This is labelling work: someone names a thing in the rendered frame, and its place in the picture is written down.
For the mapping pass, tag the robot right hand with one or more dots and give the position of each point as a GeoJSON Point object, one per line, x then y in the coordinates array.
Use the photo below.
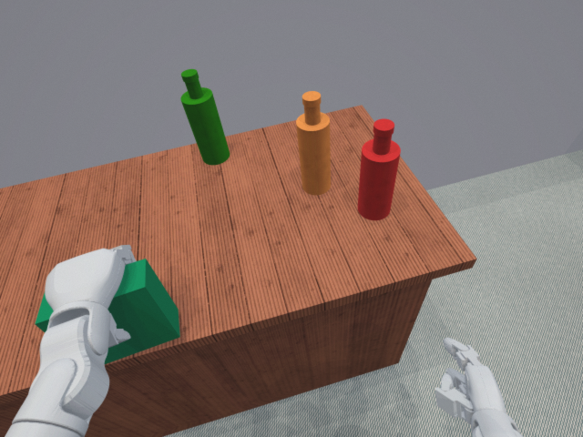
{"type": "Point", "coordinates": [476, 390]}

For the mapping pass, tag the robot left hand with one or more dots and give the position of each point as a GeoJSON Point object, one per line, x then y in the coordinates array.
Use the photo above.
{"type": "Point", "coordinates": [94, 276]}

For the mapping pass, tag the sponge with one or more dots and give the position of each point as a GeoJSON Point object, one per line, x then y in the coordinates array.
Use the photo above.
{"type": "Point", "coordinates": [141, 306]}

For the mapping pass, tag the robot right forearm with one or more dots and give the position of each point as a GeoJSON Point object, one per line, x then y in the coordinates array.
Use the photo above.
{"type": "Point", "coordinates": [493, 423]}

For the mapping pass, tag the robot left forearm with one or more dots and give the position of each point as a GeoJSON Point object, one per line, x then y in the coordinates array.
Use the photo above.
{"type": "Point", "coordinates": [72, 381]}

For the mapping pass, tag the table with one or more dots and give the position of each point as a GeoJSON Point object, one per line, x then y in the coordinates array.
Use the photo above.
{"type": "Point", "coordinates": [279, 292]}

